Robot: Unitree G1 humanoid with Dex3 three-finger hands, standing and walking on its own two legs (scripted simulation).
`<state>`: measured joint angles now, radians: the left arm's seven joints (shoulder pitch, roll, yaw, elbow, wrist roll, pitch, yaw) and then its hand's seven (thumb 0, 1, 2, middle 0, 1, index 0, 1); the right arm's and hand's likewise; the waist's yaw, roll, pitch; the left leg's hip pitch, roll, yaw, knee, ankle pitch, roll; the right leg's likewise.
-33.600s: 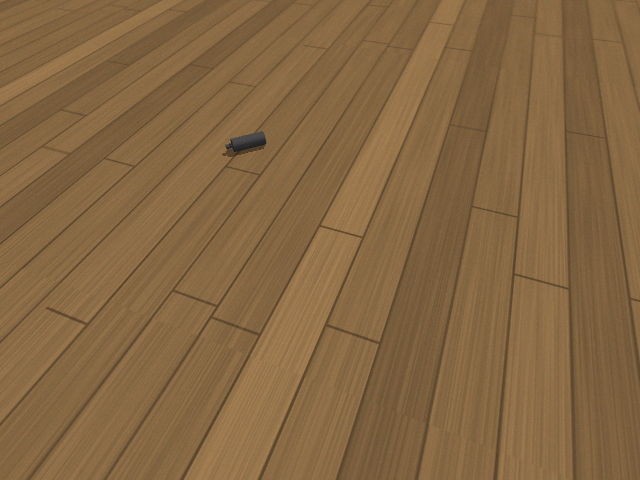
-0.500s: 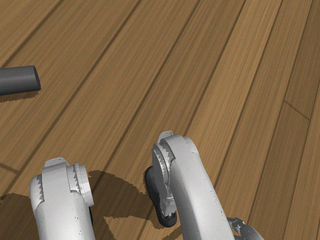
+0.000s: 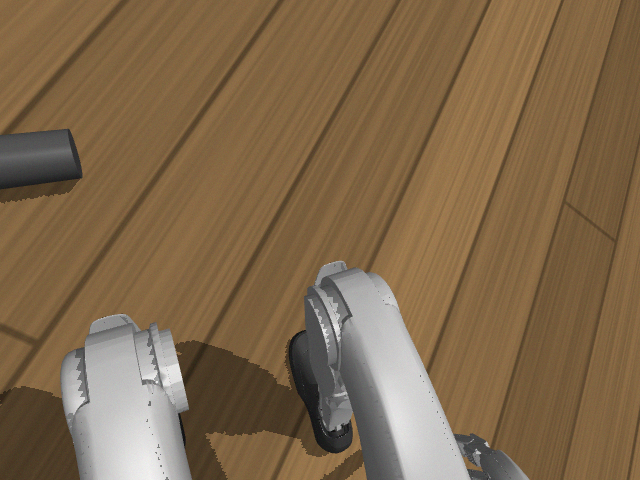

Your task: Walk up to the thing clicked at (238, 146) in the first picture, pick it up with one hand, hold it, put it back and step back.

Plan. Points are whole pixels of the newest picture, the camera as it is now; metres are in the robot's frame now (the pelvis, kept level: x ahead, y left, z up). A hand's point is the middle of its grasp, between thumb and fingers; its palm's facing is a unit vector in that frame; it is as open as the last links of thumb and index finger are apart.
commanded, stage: approach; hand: left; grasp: from above
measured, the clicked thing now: out of the picture +0.53 +0.33 -0.30
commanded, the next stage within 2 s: close in in 0.68 s
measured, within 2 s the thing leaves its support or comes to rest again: neither
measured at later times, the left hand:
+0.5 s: hand out of the picture +0.54 +0.29 -0.17, palm faces -0.43 -0.03 -0.90, open 14.1 cm
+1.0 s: hand out of the picture +0.53 +0.30 -0.18, palm faces -0.44 -0.05 -0.90, open 13.9 cm
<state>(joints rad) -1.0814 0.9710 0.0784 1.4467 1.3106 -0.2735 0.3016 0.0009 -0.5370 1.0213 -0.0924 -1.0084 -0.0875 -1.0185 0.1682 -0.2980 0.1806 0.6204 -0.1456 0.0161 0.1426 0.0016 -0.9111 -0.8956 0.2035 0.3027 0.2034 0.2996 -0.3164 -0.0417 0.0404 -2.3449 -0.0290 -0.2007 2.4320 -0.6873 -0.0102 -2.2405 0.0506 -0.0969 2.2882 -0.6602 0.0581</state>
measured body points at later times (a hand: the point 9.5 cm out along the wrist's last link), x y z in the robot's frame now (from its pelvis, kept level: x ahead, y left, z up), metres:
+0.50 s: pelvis +0.00 +0.00 +0.00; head +0.27 +0.07 +0.35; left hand +0.55 +0.29 -0.11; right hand +0.01 -0.26 -0.08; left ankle +0.07 +0.12 -0.30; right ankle +0.11 -0.13 -0.30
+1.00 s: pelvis +0.00 +0.00 +0.00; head +0.27 +0.11 +0.34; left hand +0.55 +0.30 -0.13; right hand +0.05 -0.28 -0.06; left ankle +0.07 +0.12 -0.30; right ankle +0.11 -0.13 -0.30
